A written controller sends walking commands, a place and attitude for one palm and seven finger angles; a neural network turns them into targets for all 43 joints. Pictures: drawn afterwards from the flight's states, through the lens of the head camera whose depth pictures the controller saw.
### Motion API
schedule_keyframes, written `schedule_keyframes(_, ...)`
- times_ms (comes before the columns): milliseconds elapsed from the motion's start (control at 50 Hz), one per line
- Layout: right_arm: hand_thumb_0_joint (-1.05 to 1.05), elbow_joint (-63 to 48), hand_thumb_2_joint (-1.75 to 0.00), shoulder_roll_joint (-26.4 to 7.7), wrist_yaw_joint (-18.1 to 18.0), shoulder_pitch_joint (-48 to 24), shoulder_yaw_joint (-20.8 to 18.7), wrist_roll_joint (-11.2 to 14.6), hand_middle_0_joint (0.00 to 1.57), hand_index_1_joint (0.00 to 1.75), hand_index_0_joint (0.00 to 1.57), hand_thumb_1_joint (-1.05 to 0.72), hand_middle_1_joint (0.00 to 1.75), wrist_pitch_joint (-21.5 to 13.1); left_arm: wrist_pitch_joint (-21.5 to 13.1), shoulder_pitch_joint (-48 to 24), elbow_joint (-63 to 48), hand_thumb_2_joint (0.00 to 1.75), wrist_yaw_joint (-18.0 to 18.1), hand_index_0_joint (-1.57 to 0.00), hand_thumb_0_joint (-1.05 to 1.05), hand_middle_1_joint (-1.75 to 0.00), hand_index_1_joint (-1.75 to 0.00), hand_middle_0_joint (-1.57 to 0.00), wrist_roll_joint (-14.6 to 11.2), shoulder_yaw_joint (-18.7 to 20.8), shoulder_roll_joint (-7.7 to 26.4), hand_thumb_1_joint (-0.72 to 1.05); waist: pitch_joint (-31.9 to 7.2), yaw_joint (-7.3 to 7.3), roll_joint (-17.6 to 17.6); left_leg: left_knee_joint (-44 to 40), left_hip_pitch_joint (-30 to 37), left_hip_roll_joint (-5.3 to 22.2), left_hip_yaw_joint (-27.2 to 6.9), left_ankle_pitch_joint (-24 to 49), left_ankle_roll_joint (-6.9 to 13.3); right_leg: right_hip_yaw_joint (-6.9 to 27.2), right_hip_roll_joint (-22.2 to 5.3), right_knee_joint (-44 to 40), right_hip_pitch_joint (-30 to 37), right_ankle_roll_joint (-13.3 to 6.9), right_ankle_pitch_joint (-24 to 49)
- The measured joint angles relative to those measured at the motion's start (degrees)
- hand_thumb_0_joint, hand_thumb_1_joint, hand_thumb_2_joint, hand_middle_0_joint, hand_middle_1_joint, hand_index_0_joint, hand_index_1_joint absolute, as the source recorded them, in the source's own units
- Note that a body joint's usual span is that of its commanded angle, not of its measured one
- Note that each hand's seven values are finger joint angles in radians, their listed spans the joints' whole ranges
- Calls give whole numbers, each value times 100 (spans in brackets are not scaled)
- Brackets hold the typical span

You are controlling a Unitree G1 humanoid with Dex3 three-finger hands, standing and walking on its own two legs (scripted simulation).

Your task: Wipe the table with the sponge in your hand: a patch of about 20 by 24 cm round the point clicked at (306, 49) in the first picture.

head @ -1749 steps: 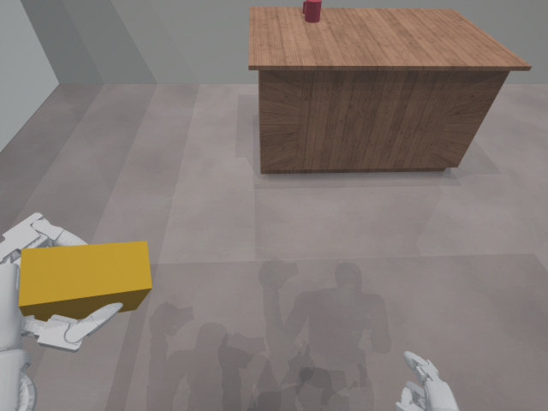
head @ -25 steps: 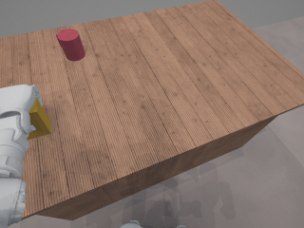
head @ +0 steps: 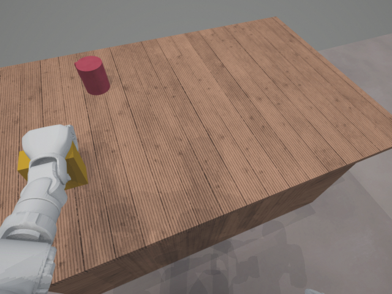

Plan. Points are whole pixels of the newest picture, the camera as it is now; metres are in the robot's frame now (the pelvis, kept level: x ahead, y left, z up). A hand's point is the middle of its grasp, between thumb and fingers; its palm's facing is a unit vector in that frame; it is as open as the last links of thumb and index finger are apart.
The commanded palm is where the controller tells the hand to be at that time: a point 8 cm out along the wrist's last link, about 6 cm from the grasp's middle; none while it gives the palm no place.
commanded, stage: wipe back along the middle lane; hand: left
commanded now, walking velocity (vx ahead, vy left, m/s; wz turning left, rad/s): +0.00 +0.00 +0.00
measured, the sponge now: (59, 172) +0.37 +0.35 -0.04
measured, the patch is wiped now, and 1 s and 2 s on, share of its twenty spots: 0.55 0.80 0.85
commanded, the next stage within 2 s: slide across to the third lane in 1.66 s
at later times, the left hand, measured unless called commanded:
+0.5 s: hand (71, 165) +0.37 +0.30 +0.01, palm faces -0.10 +0.01 -1.00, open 9.3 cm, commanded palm +0.33 +0.28 +0.04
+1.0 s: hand (74, 185) +0.32 +0.28 +0.01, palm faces -0.04 -0.02 -1.00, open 9.3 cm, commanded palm +0.28 +0.26 +0.04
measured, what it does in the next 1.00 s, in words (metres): stands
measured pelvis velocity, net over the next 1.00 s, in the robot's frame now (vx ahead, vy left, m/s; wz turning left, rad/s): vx -0.01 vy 0.00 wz -0.01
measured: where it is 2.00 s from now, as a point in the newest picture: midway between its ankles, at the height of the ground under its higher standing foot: outside the picture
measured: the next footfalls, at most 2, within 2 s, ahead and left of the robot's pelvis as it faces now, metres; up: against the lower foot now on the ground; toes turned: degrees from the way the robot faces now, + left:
none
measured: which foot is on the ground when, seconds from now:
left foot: down 0.00-1.00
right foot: down 0.00-1.00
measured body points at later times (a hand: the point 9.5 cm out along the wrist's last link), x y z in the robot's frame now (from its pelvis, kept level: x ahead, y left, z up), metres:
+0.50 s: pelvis -0.01 -0.01 +0.00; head +0.04 -0.01 +0.45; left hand +0.37 +0.30 +0.06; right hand +0.08 -0.27 -0.13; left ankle -0.02 +0.06 -0.72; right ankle -0.02 -0.11 -0.72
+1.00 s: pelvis -0.01 +0.00 +0.00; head +0.01 -0.01 +0.45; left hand +0.32 +0.28 +0.06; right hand +0.16 -0.24 -0.11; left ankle -0.02 +0.06 -0.72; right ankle -0.02 -0.11 -0.72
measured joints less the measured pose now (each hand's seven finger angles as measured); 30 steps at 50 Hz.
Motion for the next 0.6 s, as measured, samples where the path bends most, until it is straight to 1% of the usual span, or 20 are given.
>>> schedule_keyframes(120, 0, 36, -90, -73, -29, 18, -70, -2, 20, 30, 20, -90, 30, -12, -9, 12, -43, 109, 28, -80, 0, -144, -146, -80, -11, -103, -82, -46, 15, -11, 20, -56, 35, 11, -3, 47, -31, -1, 9, -36, 24, -28, 39)
schedule_keyframes(220, 0, 75, -90, -77, -30, 54, -48, 9, 20, 30, 20, -91, 30, 31, 25, 182, -39, 109, 197, -80, 0, -145, -146, -80, -61, -51, -245, -45, -51, -3, 42, -108, 84, 26, 60, 71, -35, 62, 21, -26, 26, -37, 58)
schedule_keyframes(280, 0, 80, -90, -38, -34, 56, 17, 29, 20, 30, 20, -91, 30, 33, 62, 131, 96, 109, 268, -80, 0, -145, -147, -79, -67, 25, -243, -45, -45, -34, -1, -122, 86, 32, 76, 94, -43, 76, 25, -1, 7, -51, 67)
schedule_keyframes(400, 0, 16, -90, 1, -15, 102, 33, 50, 20, 30, 20, -91, 30, 10, 189, 95, 99, 109, 292, -79, 0, -145, -147, -79, 3, -43, -224, -45, -29, -78, -14, -113, 35, 45, 85, 135, -62, 80, 35, 17, -52, -72, 107)
schedule_keyframes(440, 0, 1, -90, -9, -6, 126, 13, 54, 20, 30, 20, -91, 30, 10, 228, 186, 2, 109, 306, -79, 0, -146, -148, -79, -14, -87, -257, -45, -51, -62, 19, -112, 31, 49, 103, 135, -59, 98, 39, 20, -62, -67, 114)
schedule_keyframes(560, 1, -7, -90, -22, 10, 153, -8, 78, 20, 30, 20, -91, 30, 34, 338, 624, -386, 109, 380, -78, 0, -146, -148, -78, -230, -84, -445, -44, -151, 21, 90, -135, 125, 48, 163, 117, -35, 161, 38, 27, 5, -43, 100)
schedule_keyframes(600, 1, -16, -90, -14, 12, 133, -1, 90, 20, 30, 20, -91, 30, 39, 401, 740, -513, 109, 409, -78, -1, -147, -149, -78, -236, -136, -507, -44, -166, 45, 86, -144, 176, 39, 165, 114, -29, 163, 29, 31, 51, -38, 88)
